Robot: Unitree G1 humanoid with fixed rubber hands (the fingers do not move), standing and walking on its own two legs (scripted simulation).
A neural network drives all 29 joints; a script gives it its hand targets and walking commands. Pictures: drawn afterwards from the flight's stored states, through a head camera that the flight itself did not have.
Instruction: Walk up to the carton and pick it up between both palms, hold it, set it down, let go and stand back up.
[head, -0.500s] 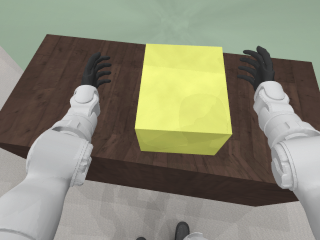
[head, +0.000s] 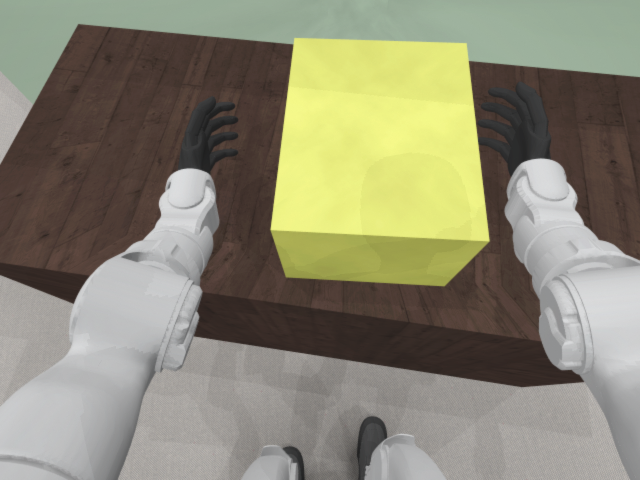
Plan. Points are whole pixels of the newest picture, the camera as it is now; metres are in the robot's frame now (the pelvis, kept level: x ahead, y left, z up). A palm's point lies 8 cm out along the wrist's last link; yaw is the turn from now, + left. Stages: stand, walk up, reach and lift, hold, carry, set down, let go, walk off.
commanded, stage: reach and lift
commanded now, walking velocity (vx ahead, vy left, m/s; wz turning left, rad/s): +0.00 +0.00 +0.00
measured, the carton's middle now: (371, 166) +0.52 -0.04 -0.03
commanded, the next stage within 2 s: none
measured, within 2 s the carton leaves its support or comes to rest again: neither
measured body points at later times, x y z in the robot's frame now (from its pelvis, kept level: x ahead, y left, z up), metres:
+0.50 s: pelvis +0.00 +0.00 +0.00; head +0.17 +0.00 +0.41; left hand +0.51 +0.13 +0.01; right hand +0.50 -0.20 +0.03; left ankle -0.03 +0.11 -0.68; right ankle +0.05 -0.09 -0.68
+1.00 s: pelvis +0.01 +0.01 +0.02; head +0.19 +0.00 +0.43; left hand +0.50 +0.13 +0.01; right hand +0.49 -0.20 +0.02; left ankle -0.03 +0.11 -0.68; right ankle +0.05 -0.09 -0.68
